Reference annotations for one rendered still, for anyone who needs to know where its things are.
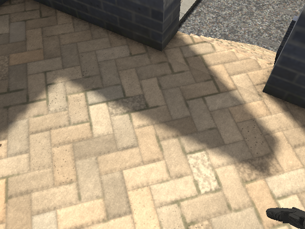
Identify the stairs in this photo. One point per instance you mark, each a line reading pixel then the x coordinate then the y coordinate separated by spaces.
pixel 249 50

